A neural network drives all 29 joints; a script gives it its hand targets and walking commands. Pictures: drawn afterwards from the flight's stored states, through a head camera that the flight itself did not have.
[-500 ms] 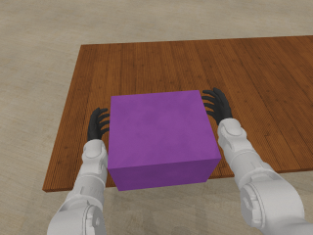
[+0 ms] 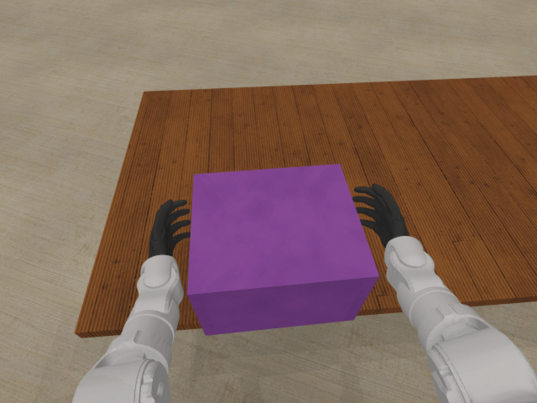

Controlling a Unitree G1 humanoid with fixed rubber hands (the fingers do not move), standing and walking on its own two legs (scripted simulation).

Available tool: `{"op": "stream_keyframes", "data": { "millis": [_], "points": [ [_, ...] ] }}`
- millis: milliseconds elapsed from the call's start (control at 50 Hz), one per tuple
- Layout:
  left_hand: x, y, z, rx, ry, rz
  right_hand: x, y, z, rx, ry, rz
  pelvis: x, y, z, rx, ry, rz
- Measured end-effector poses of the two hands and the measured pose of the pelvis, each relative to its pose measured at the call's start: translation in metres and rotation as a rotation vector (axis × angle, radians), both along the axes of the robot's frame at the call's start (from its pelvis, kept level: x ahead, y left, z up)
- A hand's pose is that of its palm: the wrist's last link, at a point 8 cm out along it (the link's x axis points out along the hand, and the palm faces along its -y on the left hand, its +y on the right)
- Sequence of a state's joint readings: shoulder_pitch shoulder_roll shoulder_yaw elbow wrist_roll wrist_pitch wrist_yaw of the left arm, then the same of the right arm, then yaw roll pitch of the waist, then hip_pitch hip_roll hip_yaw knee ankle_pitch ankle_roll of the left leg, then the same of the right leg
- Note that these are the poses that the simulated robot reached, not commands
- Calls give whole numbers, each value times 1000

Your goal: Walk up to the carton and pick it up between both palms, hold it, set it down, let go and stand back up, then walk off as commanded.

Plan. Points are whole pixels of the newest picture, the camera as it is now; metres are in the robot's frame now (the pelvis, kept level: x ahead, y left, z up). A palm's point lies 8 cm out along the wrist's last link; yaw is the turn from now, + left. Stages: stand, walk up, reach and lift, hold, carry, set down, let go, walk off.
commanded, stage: set down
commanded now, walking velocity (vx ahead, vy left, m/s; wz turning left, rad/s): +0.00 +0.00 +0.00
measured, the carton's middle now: (274, 247) +0.37 +0.04 +0.00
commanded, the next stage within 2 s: none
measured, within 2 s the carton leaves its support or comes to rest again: neither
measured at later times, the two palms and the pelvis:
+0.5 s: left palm (142, 275) +0.29 +0.23 +0.03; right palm (414, 274) +0.32 -0.17 +0.03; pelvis -0.03 +0.01 +0.00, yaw +0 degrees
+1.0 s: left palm (128, 317) +0.22 +0.23 +0.03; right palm (434, 322) +0.26 -0.19 +0.02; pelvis -0.03 +0.01 +0.00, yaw +0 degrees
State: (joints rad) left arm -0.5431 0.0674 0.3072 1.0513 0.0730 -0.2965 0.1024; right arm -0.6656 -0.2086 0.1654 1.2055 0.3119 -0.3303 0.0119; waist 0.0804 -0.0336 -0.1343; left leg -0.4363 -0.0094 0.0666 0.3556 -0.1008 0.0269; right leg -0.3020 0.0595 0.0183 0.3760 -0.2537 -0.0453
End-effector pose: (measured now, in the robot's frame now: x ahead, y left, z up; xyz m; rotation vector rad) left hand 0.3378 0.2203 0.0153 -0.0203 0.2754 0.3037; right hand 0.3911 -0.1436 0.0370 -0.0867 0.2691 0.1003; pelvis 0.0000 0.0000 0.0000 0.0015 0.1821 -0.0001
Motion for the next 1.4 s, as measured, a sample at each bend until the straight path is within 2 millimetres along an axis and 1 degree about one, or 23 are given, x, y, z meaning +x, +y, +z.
{"op": "stream_keyframes", "data": {
  "millis": [120,220,320,440,540,640,700,840,920,1060,1140,1240,1300,1400],
  "points": [
    [-20,4,-6,1,6,-4,-25,-21,-12,-20,36,-34,-8,2,0,-4,-11,0],
    [-36,12,0,1,-37,6,-39,-30,-4,-17,0,-29,-17,6,0,-10,-23,0],
    [-47,13,3,11,-40,-9,-50,-29,2,-22,-1,1,-26,11,0,-16,-35,1],
    [-52,14,9,27,-42,-5,-63,-24,-4,-12,38,41,-31,14,0,-21,-43,1],
    [-53,12,14,39,-47,-9,-74,-29,-10,8,50,36,-31,14,0,-20,-43,1],
    [-59,11,10,43,-16,-9,-84,-36,-17,13,61,32,-29,12,0,-19,-40,1],
    [-68,13,8,48,-11,0,-91,-39,-18,15,49,40,-28,12,0,-18,-38,1],
    [-94,17,1,57,7,21,-110,-43,-22,16,39,50,-28,11,0,-18,-38,2],
    [-106,17,4,62,-6,22,-122,-44,-22,22,30,55,-28,11,0,-18,-39,2],
    [-118,7,13,62,-43,-12,-143,-49,-23,29,33,52,-30,11,0,-19,-42,3],
    [-127,3,10,59,-26,-24,-159,-55,-28,27,53,43,-31,11,0,-19,-47,4],
    [-141,3,5,40,1,-14,-180,-59,-32,31,75,36,-31,11,0,-19,-50,4],
    [-147,3,3,24,5,-7,-187,-58,-31,35,72,39,-31,11,0,-19,-50,4],
    [-154,0,7,12,-17,-8,-194,-55,-24,33,56,50,-32,11,0,-19,-57,4]
  ]
}}
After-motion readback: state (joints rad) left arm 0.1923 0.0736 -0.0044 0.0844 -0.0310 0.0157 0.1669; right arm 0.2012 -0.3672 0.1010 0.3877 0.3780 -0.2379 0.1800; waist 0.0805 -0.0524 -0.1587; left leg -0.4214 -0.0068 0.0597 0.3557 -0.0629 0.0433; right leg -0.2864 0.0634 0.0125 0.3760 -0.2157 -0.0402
